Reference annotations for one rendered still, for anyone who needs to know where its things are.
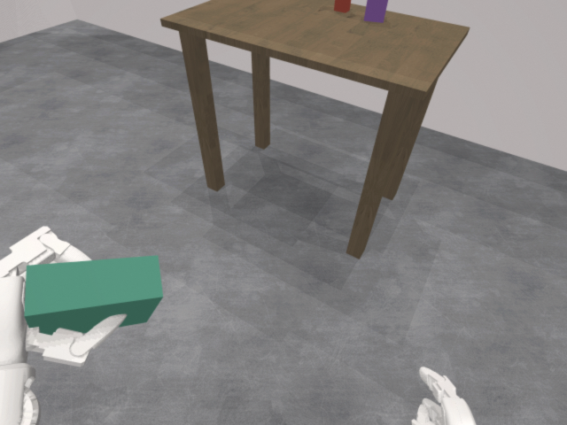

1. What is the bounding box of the table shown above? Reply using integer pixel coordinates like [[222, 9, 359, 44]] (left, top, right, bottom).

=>
[[160, 0, 470, 259]]

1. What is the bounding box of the left robot forearm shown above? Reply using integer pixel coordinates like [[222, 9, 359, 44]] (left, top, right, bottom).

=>
[[0, 363, 41, 425]]

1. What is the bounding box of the sponge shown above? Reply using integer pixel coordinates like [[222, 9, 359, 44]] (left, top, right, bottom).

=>
[[24, 255, 163, 336]]

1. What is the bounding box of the robot left hand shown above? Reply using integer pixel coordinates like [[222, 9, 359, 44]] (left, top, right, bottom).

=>
[[0, 227, 127, 367]]

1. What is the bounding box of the robot right hand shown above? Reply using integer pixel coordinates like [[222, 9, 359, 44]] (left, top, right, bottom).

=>
[[412, 367, 477, 425]]

